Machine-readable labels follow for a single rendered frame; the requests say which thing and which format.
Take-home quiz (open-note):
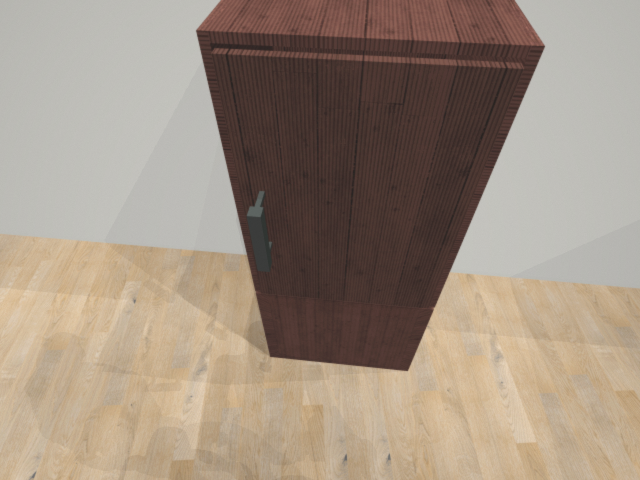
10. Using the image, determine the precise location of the handle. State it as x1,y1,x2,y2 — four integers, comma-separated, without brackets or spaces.
247,191,272,272

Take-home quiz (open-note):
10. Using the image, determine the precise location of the cupboard door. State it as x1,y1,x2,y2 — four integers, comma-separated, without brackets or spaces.
211,48,524,309

